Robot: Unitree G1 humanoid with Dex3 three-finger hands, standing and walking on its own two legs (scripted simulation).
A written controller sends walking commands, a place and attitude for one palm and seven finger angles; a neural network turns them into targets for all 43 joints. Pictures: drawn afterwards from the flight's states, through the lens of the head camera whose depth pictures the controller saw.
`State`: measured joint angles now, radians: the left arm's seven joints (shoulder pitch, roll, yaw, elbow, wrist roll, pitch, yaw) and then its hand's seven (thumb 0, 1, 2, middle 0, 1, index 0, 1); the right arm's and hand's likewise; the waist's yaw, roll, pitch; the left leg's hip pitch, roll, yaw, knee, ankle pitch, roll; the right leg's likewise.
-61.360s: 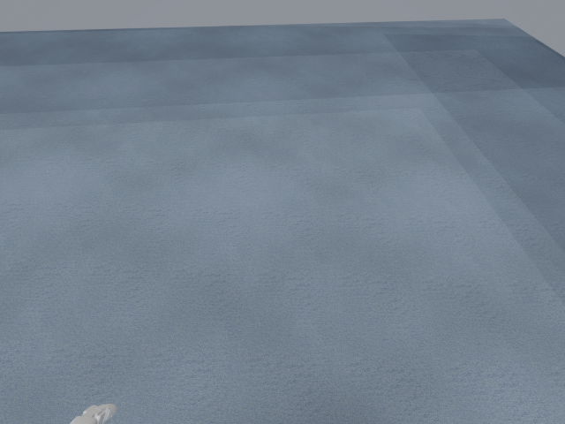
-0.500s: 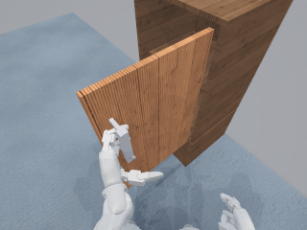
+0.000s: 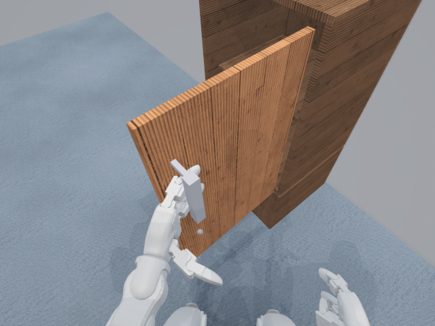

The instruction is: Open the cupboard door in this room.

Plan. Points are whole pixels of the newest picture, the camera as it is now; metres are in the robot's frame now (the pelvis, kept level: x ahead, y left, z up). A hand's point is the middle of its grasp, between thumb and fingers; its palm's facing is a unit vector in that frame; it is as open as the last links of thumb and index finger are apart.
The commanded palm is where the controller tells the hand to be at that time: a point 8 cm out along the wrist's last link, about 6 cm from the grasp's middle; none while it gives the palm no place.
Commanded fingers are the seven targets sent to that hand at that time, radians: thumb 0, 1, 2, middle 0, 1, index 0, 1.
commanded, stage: slide the hand sideways off the handle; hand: left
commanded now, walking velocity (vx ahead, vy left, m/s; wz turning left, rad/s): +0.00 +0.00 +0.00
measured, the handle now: (188, 192) +0.34 +0.08 +0.06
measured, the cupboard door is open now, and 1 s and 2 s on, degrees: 92 93 93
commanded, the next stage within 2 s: draw the hand back to the body in 0.98 s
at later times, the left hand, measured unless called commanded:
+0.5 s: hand (177, 250) +0.24 +0.08 +0.06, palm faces -0.09 -1.00 +0.02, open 16.2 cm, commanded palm +0.21 +0.14 +0.06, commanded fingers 0.00 -0.50 0.30 -0.15 -0.30 -0.15 -0.30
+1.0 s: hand (151, 275) +0.20 +0.12 +0.06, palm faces -0.07 -1.00 +0.00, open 16.3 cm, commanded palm +0.17 +0.17 +0.06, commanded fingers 0.00 -0.50 0.30 -0.15 -0.30 -0.15 -0.30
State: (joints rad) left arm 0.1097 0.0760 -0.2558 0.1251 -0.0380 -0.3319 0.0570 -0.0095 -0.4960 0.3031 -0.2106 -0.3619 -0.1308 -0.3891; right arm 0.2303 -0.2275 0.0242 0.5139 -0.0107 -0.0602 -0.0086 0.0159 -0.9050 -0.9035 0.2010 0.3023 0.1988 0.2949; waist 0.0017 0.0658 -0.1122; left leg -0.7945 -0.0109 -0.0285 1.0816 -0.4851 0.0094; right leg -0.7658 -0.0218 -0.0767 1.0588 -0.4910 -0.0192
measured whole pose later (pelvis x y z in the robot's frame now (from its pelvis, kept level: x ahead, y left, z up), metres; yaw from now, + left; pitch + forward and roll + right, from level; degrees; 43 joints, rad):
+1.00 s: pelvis +0.02 +0.01 -0.02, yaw -1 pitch +14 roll -2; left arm 0.65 0.14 -0.11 -0.33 -0.12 -0.35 -0.10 -0.01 -0.50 0.30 -0.15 -0.30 -0.15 -0.30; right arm 0.27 -0.22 0.01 0.37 0.01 -0.05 -0.02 0.02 -0.90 -0.90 0.20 0.30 0.20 0.29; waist 0.01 0.05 -0.16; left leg -0.89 0.00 -0.02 1.20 -0.57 0.02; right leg -0.85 -0.01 -0.07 1.16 -0.56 -0.01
